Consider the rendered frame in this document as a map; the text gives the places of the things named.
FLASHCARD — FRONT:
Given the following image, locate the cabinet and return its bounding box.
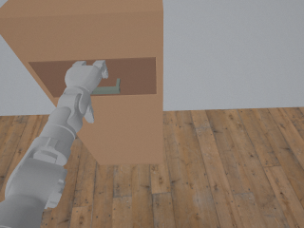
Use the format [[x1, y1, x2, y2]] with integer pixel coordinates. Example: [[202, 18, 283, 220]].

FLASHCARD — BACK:
[[0, 0, 163, 165]]

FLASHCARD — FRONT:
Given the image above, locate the left robot hand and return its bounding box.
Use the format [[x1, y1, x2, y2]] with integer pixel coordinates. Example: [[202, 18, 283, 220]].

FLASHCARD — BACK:
[[65, 60, 108, 124]]

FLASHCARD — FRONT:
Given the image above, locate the drawer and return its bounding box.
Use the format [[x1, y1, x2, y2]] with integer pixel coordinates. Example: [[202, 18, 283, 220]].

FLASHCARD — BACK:
[[31, 57, 157, 98]]

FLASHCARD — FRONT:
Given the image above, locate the robot left forearm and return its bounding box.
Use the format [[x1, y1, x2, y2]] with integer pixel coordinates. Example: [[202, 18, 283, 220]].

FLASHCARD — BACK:
[[5, 85, 91, 199]]

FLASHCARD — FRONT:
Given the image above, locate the robot left upper arm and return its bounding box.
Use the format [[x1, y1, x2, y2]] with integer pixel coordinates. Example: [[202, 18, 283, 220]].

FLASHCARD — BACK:
[[0, 158, 67, 228]]

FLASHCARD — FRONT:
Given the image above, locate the handle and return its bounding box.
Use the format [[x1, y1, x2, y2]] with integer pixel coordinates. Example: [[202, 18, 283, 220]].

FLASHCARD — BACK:
[[90, 78, 121, 95]]

